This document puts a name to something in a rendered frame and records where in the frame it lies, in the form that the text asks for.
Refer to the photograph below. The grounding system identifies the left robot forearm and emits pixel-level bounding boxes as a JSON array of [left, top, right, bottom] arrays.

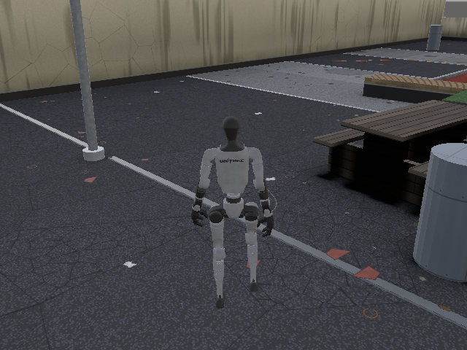
[[192, 178, 206, 211]]

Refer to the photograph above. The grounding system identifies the right robot forearm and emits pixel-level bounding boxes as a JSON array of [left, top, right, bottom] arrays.
[[258, 178, 273, 217]]

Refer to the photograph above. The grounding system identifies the left robot upper arm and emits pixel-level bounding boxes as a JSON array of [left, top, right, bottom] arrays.
[[198, 148, 217, 189]]

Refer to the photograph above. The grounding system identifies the robot head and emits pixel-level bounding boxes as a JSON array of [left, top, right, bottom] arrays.
[[220, 116, 244, 152]]

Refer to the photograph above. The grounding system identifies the right robot upper arm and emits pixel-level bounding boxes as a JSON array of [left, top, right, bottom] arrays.
[[247, 147, 265, 189]]

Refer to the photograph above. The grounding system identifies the left robot hand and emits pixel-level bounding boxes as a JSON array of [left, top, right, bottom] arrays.
[[191, 209, 208, 227]]

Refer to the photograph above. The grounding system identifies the robot torso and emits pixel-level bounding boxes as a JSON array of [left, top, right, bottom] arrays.
[[215, 145, 249, 219]]

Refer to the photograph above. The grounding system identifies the right robot hand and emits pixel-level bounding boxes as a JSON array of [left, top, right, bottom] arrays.
[[257, 215, 274, 237]]

